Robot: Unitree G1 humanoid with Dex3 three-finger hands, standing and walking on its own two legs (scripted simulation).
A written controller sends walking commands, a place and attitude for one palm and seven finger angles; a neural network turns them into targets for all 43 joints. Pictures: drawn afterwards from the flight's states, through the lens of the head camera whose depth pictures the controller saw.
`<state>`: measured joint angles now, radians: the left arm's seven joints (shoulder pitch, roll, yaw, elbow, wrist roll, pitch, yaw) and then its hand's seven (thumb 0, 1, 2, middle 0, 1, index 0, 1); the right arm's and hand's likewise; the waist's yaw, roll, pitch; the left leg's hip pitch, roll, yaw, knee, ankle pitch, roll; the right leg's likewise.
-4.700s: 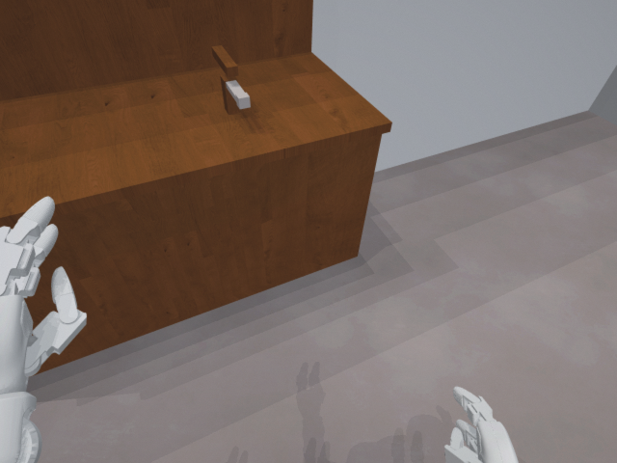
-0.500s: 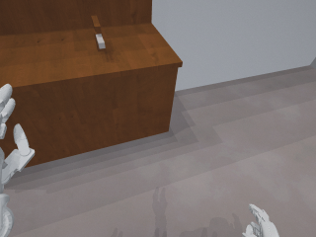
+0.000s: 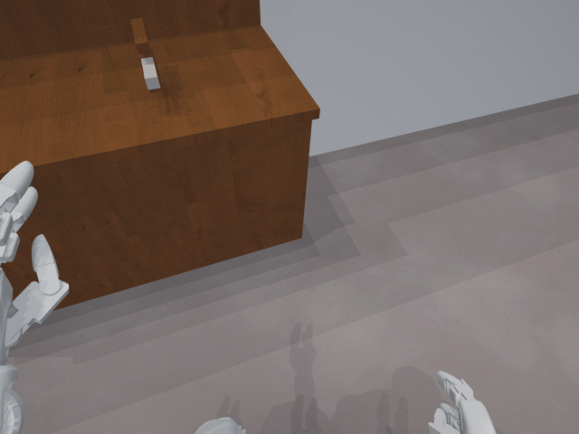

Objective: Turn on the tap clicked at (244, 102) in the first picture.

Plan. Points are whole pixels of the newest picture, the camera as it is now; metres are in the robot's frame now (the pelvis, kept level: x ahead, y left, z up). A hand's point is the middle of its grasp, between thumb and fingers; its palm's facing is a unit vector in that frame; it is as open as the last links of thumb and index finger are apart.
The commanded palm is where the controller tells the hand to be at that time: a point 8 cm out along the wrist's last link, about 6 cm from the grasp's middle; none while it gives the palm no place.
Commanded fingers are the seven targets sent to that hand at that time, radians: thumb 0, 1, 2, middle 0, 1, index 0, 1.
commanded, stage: take the last steps up to it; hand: left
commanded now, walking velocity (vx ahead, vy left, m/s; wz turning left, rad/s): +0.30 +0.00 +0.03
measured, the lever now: (152, 80) +0.82 +0.36 +0.03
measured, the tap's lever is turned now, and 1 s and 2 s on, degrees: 0 0 0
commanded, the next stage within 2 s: come to a stop and stand still in 1.48 s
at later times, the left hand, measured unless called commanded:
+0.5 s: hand (136, 193) +0.34 +0.20 +0.17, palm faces +0.40 -0.80 -0.44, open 7.4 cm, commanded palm +0.28 +0.25 +0.18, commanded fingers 0.00 0.90 0.90 -0.20 -0.30 -0.20 -0.30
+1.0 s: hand (170, 116) +0.47 +0.19 +0.19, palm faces +0.38 -0.81 -0.45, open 7.4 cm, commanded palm +0.41 +0.24 +0.18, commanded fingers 0.00 0.90 0.90 -0.20 -0.30 -0.20 -0.30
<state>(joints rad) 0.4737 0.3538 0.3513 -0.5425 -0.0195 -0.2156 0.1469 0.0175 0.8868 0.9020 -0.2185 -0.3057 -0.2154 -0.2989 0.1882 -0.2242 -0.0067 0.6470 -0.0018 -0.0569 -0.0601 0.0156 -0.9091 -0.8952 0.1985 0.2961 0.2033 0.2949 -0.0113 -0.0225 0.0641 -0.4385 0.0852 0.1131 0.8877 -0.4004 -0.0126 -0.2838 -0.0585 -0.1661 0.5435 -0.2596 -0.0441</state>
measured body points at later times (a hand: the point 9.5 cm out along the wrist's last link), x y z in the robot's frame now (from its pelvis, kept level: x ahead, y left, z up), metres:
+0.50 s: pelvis +0.12 -0.04 -0.01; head +0.16 -0.05 +0.44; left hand +0.32 +0.24 +0.19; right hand +0.29 -0.25 -0.12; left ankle +0.07 +0.09 -0.66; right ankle +0.16 -0.13 -0.73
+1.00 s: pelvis +0.25 -0.04 +0.00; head +0.28 -0.05 +0.45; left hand +0.44 +0.23 +0.21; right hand +0.42 -0.25 -0.09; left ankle +0.23 +0.08 -0.73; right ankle +0.30 -0.16 -0.71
